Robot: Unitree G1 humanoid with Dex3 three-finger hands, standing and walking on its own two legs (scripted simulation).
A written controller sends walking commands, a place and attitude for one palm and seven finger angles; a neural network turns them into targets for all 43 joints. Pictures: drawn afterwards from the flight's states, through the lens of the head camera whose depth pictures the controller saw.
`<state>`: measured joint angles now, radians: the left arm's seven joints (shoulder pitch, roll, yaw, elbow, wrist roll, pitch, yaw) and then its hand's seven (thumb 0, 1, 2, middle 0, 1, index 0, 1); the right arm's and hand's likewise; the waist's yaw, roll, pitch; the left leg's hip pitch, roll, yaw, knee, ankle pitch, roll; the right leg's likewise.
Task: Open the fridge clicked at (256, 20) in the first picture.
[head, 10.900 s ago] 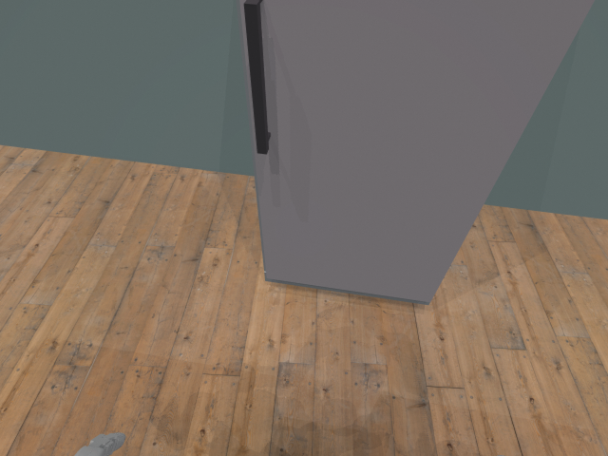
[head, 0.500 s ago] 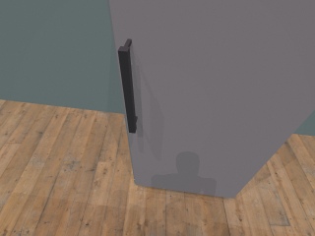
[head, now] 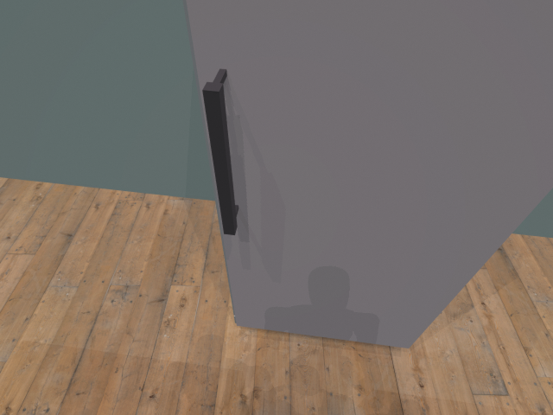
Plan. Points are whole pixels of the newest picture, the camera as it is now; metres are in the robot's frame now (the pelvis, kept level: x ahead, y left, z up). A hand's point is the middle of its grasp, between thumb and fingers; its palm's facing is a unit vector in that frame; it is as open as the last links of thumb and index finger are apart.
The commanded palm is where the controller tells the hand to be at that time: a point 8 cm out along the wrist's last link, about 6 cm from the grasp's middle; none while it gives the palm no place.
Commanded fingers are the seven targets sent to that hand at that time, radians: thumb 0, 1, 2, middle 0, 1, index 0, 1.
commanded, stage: look again from close up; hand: left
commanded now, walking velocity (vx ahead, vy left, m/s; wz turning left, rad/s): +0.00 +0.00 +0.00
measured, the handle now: (226, 164) +0.49 +0.12 +0.10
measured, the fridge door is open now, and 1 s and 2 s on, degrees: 0 0 0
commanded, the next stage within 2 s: raise the hand to about handle height in 1.14 s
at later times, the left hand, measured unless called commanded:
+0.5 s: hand out of the picture +0.02 +0.20 -0.17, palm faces +0.00 -0.97 -0.24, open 7.4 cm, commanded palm none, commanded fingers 0.00 0.90 0.90 -0.20 -0.30 -0.20 -0.30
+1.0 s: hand out of the picture +0.05 +0.21 -0.17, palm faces -0.01 -0.96 -0.28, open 7.4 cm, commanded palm none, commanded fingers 0.00 0.90 0.90 -0.20 -0.30 -0.20 -0.30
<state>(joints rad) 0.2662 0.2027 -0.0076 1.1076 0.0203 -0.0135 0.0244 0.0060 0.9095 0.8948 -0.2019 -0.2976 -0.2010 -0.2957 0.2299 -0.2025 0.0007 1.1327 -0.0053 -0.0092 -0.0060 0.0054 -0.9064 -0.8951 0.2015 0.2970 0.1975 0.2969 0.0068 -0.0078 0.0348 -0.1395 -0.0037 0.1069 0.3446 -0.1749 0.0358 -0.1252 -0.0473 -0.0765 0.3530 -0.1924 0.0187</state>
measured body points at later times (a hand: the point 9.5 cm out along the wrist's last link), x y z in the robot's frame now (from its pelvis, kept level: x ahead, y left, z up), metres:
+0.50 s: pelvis +0.00 +0.00 +0.00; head +0.01 +0.00 +0.45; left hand +0.02 +0.25 -0.15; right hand +0.03 -0.26 -0.15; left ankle +0.01 +0.09 -0.75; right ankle +0.00 -0.13 -0.75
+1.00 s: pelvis +0.01 -0.01 +0.00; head +0.02 -0.01 +0.45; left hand +0.05 +0.26 -0.15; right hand +0.07 -0.28 -0.14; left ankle +0.01 +0.09 -0.75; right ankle +0.00 -0.13 -0.75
